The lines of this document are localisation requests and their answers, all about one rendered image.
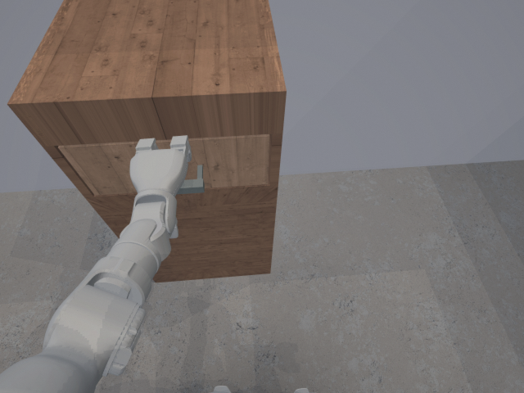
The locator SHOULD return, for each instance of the robot left hand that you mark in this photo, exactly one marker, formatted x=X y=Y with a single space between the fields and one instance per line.
x=163 y=169

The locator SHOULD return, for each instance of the left robot forearm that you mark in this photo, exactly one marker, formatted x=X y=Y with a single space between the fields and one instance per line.
x=133 y=261

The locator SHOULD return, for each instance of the cabinet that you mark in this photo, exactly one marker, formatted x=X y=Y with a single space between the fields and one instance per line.
x=124 y=70

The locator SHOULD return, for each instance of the drawer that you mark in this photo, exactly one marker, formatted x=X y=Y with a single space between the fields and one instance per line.
x=227 y=162

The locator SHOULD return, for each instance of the left robot upper arm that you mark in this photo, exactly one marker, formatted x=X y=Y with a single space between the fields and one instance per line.
x=95 y=336

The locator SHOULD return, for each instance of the handle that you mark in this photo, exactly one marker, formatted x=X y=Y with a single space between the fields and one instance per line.
x=193 y=185

